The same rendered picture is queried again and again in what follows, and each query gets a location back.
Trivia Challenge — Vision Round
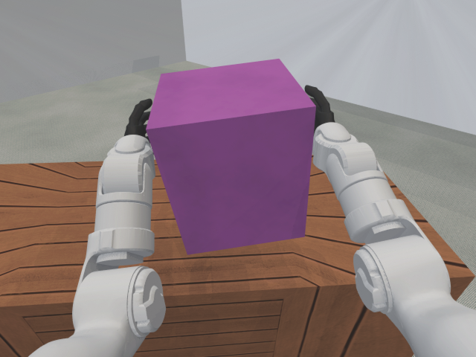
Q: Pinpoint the robot right hand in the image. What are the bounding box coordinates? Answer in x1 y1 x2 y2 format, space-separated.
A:
305 85 335 134

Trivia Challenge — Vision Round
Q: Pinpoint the right robot upper arm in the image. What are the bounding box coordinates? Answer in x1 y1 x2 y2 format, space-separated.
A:
353 235 476 357

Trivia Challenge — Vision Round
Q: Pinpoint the left robot upper arm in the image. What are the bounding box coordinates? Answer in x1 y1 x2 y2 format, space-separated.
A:
28 266 166 357

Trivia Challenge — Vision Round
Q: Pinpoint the robot right forearm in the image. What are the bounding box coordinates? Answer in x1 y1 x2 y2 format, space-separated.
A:
312 122 451 293

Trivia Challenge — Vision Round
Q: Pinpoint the pedestal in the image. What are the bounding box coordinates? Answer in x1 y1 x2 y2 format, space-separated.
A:
0 155 475 357

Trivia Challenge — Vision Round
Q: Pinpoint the robot left forearm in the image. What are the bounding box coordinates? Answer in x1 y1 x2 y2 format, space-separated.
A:
72 135 155 329

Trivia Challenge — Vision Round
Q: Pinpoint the robot left hand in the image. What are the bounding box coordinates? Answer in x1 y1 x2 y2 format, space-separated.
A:
124 99 154 155

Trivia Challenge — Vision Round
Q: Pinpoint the carton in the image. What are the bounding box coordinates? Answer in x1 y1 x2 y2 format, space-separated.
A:
146 59 316 255

